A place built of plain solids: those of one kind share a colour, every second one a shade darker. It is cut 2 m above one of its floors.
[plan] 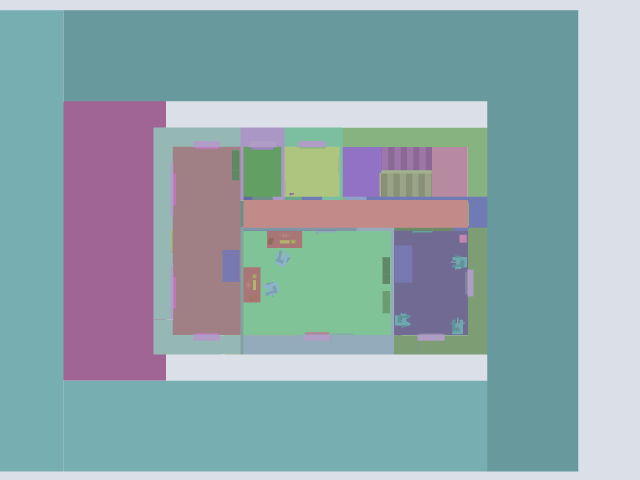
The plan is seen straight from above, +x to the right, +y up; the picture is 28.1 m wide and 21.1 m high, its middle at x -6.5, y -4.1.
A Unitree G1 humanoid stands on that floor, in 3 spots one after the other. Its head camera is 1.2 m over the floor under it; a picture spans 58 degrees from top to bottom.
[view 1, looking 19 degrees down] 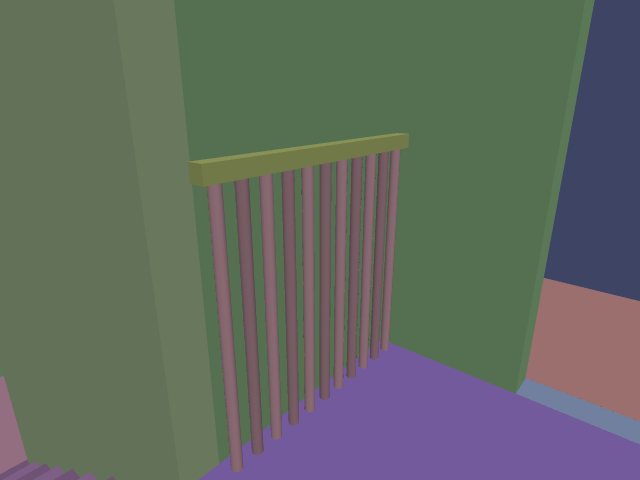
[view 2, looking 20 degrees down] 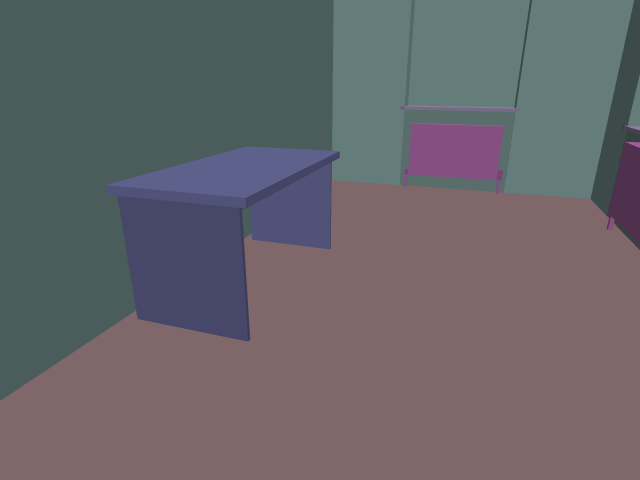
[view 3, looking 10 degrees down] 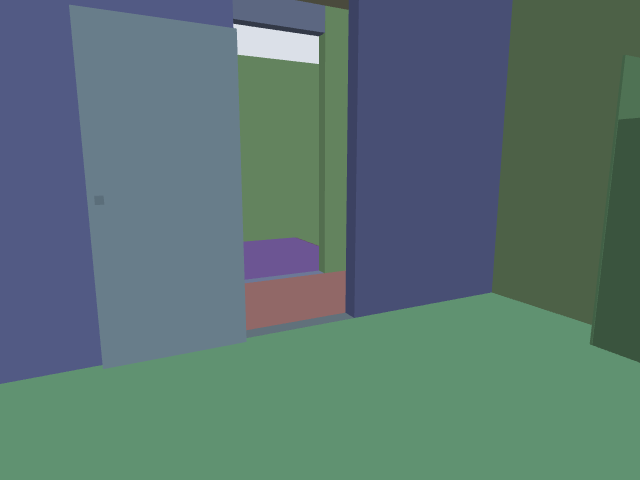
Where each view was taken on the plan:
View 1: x -4.79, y -0.52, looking -50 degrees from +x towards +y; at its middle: bar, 1.56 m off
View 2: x -11.67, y -2.95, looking -71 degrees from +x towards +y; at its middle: studio_desk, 3.31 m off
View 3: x -6.62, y -6.48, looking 63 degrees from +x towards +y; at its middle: wall_Smhall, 4.85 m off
